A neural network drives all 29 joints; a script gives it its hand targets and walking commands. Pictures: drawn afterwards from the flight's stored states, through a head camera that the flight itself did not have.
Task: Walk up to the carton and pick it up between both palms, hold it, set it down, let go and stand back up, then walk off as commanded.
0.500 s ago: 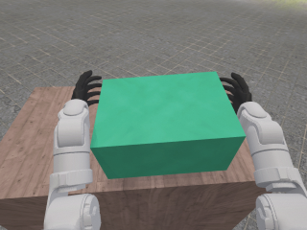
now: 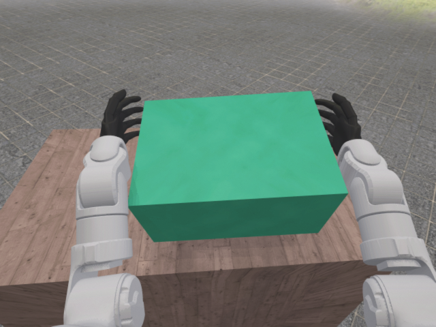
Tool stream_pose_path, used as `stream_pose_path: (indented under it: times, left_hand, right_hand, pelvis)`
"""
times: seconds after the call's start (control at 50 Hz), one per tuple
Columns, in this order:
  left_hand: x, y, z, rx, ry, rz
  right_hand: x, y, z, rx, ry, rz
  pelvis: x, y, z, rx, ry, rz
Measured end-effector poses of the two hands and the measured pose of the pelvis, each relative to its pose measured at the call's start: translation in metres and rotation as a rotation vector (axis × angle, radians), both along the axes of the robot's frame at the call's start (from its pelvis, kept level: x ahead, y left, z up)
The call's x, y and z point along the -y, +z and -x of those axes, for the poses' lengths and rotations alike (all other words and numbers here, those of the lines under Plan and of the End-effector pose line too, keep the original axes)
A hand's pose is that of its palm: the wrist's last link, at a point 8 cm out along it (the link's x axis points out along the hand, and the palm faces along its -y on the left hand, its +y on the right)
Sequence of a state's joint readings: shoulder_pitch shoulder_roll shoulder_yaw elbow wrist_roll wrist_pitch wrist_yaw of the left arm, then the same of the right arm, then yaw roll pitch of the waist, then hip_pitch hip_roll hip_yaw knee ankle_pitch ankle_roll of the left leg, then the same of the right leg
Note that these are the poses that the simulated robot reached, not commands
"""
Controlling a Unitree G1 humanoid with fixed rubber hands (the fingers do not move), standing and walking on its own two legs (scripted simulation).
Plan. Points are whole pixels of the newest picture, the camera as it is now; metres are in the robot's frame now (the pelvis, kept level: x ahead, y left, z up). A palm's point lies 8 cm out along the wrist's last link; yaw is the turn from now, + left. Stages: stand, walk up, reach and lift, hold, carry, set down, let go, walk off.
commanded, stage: hold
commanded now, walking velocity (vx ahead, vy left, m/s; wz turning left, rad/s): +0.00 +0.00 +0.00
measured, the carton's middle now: (231, 167) +0.35 +0.00 +0.15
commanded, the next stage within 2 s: none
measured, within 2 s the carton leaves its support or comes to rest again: neither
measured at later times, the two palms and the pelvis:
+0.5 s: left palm (113, 146) +0.35 +0.21 +0.19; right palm (338, 146) +0.37 -0.19 +0.19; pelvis +0.00 +0.00 +0.00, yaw +0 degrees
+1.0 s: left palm (115, 142) +0.36 +0.20 +0.20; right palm (341, 144) +0.36 -0.19 +0.20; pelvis +0.00 +0.00 +0.00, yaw +0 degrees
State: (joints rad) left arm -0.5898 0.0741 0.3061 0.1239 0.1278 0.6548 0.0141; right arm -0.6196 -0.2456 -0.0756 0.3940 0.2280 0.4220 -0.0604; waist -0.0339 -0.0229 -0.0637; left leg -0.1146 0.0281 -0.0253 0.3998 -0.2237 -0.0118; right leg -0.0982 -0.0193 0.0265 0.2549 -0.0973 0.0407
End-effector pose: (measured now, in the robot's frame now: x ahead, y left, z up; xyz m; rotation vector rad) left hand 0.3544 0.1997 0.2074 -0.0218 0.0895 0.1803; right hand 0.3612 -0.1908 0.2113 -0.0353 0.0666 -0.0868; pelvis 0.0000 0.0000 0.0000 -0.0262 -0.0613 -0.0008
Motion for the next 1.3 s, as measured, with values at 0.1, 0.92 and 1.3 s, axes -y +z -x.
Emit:
stream_pose_path:
  times: [0.1, 0.92, 1.3]
  left_hand:
    - [-0.002, -0.006, -0.001, -0.062, -0.033, -0.065]
    - [-0.002, -0.018, 0.003, -0.090, -0.033, -0.026]
    - [-0.002, -0.014, -0.005, -0.061, -0.025, -0.021]
  right_hand:
    - [0.001, -0.014, -0.002, -0.077, 0.006, -0.005]
    - [0.000, -0.022, -0.001, -0.102, 0.006, -0.006]
    - [-0.002, -0.014, -0.007, -0.071, -0.009, 0.002]
  pelvis:
    - [0.000, 0.000, -0.001, -0.001, 0.000, 0.001]
    - [-0.001, 0.000, 0.001, 0.015, 0.001, 0.001]
    - [-0.001, 0.000, -0.004, 0.007, 0.001, 0.002]
